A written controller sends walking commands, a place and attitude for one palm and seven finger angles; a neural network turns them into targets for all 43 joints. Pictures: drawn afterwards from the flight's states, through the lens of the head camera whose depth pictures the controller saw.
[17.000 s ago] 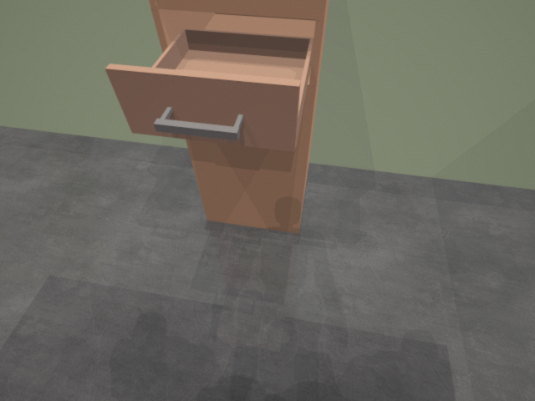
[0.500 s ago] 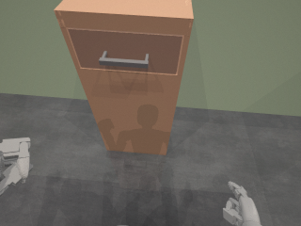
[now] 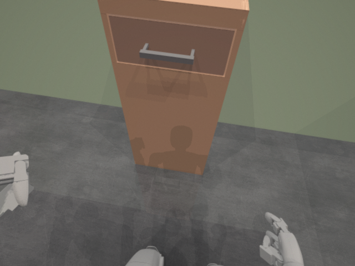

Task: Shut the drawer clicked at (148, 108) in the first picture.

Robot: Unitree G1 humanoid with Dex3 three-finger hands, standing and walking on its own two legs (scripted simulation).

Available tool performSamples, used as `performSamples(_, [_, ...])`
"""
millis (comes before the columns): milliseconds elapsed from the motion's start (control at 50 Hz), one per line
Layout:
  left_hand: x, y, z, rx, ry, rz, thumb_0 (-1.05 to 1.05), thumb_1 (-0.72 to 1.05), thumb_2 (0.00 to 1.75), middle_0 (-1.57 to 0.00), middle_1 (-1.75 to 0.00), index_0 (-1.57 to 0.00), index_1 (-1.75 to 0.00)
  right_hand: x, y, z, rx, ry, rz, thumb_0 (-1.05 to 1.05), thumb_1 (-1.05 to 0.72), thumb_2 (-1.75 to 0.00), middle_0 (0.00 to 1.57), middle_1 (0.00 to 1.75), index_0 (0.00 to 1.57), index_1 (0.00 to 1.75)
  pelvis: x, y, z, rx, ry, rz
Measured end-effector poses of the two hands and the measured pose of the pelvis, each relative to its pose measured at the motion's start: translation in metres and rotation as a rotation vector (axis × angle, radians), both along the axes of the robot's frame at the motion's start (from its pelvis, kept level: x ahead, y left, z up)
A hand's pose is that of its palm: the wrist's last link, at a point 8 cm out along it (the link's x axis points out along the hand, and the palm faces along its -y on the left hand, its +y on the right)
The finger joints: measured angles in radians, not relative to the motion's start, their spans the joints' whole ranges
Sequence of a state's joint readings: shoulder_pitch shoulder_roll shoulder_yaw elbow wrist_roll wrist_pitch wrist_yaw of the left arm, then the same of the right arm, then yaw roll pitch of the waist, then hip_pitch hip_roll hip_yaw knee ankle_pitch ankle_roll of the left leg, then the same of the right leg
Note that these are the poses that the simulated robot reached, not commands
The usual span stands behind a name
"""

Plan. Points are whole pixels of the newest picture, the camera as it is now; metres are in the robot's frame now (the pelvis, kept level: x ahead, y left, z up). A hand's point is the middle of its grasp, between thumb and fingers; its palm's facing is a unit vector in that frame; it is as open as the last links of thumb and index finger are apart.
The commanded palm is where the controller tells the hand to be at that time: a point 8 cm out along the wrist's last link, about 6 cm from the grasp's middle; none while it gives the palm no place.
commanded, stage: step back with the hand held close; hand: left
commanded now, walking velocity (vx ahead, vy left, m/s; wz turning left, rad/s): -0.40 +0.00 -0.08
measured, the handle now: (168, 53) +0.71 +0.09 +0.09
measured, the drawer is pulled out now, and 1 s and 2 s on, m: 0.00 0.00 0.00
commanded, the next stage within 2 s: stop stepping back and stand still in 0.32 s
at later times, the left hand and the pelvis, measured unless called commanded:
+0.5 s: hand (32, 233) +0.13 +0.20 +0.19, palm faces +0.13 -0.87 -0.48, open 3.3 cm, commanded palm +0.07 +0.26 +0.19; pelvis -0.10 +0.00 +0.01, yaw -8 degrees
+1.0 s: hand out of the picture +0.06 +0.23 +0.17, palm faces +0.30 -0.87 -0.39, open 3.3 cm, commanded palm +0.02 +0.28 +0.19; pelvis -0.14 +0.01 +0.01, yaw -6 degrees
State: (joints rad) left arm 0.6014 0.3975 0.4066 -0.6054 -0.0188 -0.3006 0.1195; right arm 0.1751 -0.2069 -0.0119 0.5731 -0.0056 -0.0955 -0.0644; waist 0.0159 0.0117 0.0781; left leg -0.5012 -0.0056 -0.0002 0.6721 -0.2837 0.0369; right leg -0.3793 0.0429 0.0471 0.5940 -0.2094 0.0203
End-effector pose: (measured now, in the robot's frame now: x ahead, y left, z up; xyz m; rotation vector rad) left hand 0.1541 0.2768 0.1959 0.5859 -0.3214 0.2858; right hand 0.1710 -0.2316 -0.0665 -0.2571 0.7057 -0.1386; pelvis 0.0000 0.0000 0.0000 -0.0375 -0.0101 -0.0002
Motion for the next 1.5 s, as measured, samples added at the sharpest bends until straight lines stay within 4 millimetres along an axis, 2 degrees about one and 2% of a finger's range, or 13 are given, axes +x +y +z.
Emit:
performSamples(140, [-0.007,0.008,-0.006,-0.056,-0.034,-0.045,0.02,0.89,0.9,-1.4,-1.6,-1.41,-1.6,-0.021,0.004,0.005,-0.042,0.025,-0.03,0.01,-0.91,-0.9,0.21,0.3,0.2,0.3,-0.019,0.013,0.0,-0.002,0.017,0.004])
performSamples(240, [-0.015,0.02,0.005,-0.026,-0.022,-0.04,0.02,0.89,0.9,-1.4,-1.6,-1.41,-1.6,-0.044,0.014,0.016,-0.02,0.01,-0.04,0.01,-0.91,-0.9,0.21,0.3,0.2,0.3,-0.033,0.014,0.011,-0.036,0.041,-0.021])
performSamples(360, [-0.029,0.0,0.013,-0.067,-0.017,-0.114,0.02,0.89,0.9,-1.4,-1.6,-1.41,-1.6,-0.075,0.017,0.019,0.008,0.008,-0.029,0.01,-0.9,-0.9,0.21,0.3,0.2,0.3,-0.056,0.011,0.019,-0.039,0.078,-0.083])
performSamples(500, [-0.048,-0.03,0.009,-0.024,0.032,-0.241,0.02,0.89,0.9,-1.4,-1.6,-1.41,-1.6,-0.125,-0.004,0.005,0.028,0.037,-0.111,0.01,-0.9,-0.9,0.21,0.3,0.2,0.3,-0.095,0.003,0.012,-0.004,0.06,-0.136])
performSamples(600, [-0.059,-0.02,-0.001,-0.043,0.078,-0.201,0.02,0.89,0.89,-1.4,-1.6,-1.41,-1.6,-0.165,-0.023,0.007,-0.012,0.042,-0.234,0.01,-0.9,-0.9,0.21,0.3,0.2,0.3,-0.094,0.009,0.01,0.006,0.044,-0.143])
performSamples(700, [-0.072,-0.008,-0.004,-0.061,0.08,-0.145,0.02,0.89,0.9,-1.4,-1.6,-1.41,-1.6,-0.19,-0.028,0.017,-0.046,0.029,-0.247,0.01,-0.91,-0.9,0.21,0.3,0.2,0.3,-0.109,0.01,0.015,0.028,0.01,-0.137])
performSamples(920, [-0.126,-0.011,0.0,-0.086,0.044,-0.093,0.02,0.89,0.9,-1.4,-1.6,-1.41,-1.6,-0.193,-0.018,0.011,-0.014,-0.013,-0.162,0.01,-0.9,-0.9,0.21,0.3,0.2,0.3,-0.135,0.008,0.013,-0.018,-0.023,-0.109])
performSamples(1060, [-0.121,0.004,-0.013,-0.147,0.024,-0.036,0.02,0.89,0.9,-1.4,-1.6,-1.41,-1.6,-0.184,-0.002,0.012,-0.008,-0.036,-0.142,0.01,-0.91,-0.9,0.21,0.3,0.2,0.3,-0.137,0.014,0.012,-0.014,-0.053,-0.102])
performSamples(1160, [-0.12,-0.002,0.0,-0.097,0.034,-0.057,0.02,0.89,0.9,-1.4,-1.6,-1.41,-1.6,-0.178,0.013,0.021,0.031,-0.062,-0.095,0.01,-0.91,-0.9,0.21,0.3,0.2,0.3,-0.144,0.009,0.018,0.007,-0.027,-0.083])
performSamples(1260, [-0.132,-0.008,0.005,-0.065,0.048,-0.09,0.02,0.89,0.9,-1.4,-1.6,-1.41,-1.6,-0.175,0.012,0.015,0.036,-0.036,-0.071,0.01,-0.9,-0.9,0.21,0.3,0.2,0.3,-0.143,0.009,0.016,-0.013,-0.018,-0.082])
performSamples(1400, [-0.118,0.01,-0.022,-0.115,0.102,-0.03,0.02,0.89,0.9,-1.4,-1.6,-1.41,-1.6,-0.173,0.002,0.007,0.002,0.006,-0.093,0.01,-0.9,-0.9,0.21,0.3,0.2,0.3,-0.133,0.017,0.012,-0.01,-0.032,-0.081])
performSamples(1440, [-0.101,0.019,-0.068,-0.145,0.289,0.0,0.01,0.9,0.9,-1.4,-1.6,-1.41,-1.59,-0.173,-0.003,-0.006,0.012,0.054,-0.058,0.01,-0.9,-0.9,0.21,0.3,0.2,0.3,-0.136,0.02,0.009,-0.002,-0.012,-0.066])
performSamples(1500, [-0.1,0.025,-0.167,-0.24,0.682,0.086,0.01,0.9,0.9,-1.36,-1.56,-1.37,-1.56,-0.18,-0.013,-0.025,0.018,0.136,-0.061,0.01,-0.9,-0.9,0.21,0.3,0.2,0.3,-0.142,0.019,0.001,0.019,-0.007,-0.06])
